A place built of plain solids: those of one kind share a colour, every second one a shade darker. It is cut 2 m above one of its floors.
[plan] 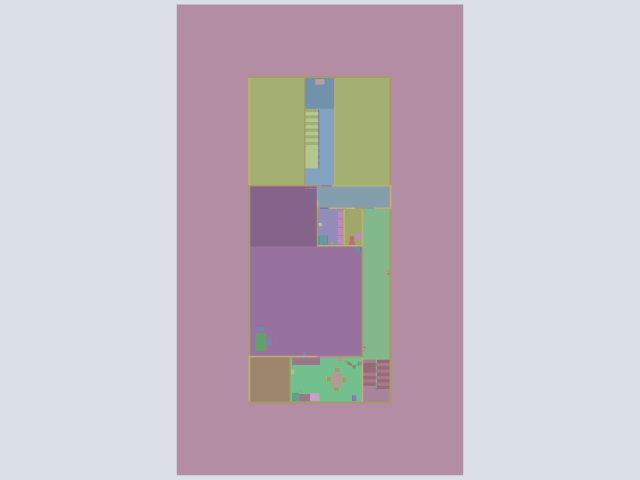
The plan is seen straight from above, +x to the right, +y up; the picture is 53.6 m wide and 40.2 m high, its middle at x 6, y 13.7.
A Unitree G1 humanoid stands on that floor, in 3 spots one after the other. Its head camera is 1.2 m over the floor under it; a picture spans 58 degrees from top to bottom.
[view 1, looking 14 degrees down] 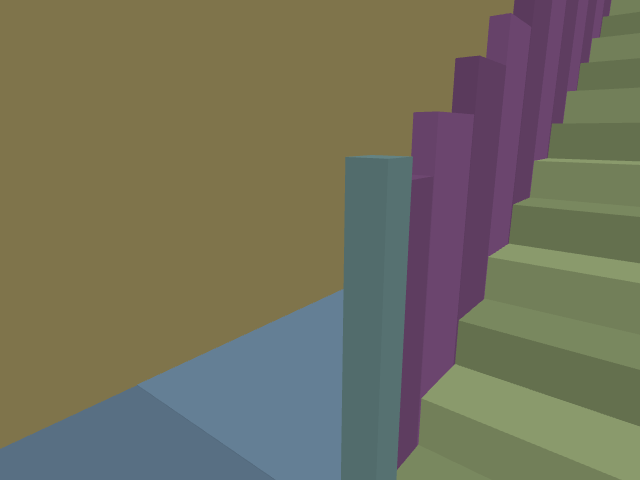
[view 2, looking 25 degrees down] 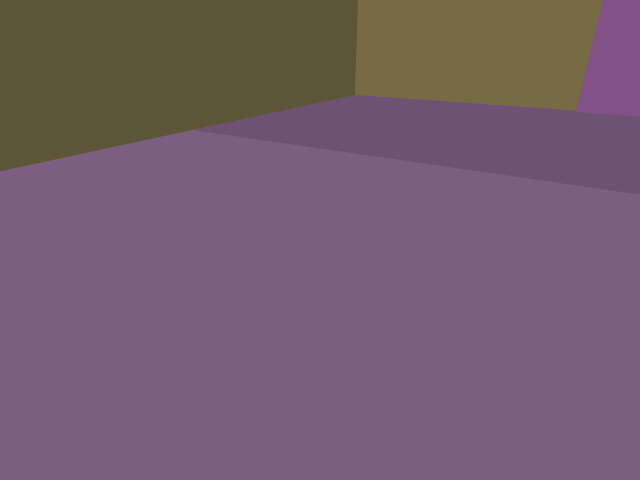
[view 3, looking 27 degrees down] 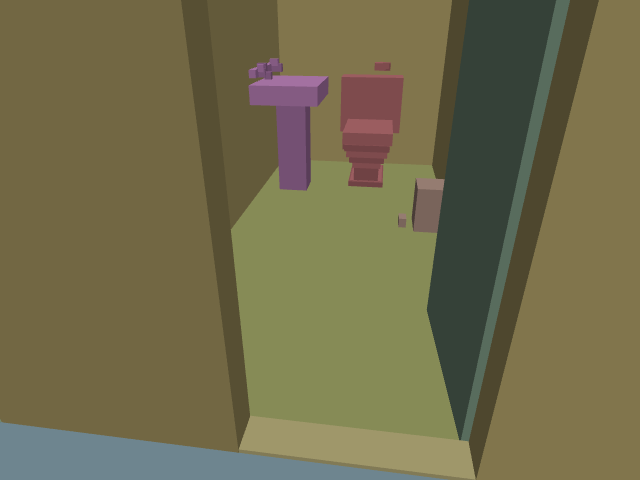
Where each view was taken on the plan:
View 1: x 5.32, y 25.60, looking -51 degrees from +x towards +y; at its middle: wall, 3.08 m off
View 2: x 5.08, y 8.78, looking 122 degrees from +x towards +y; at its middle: floor_dining_hall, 2.84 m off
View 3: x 8.57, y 17.27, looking -82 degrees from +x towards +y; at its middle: floor_wc_women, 2.64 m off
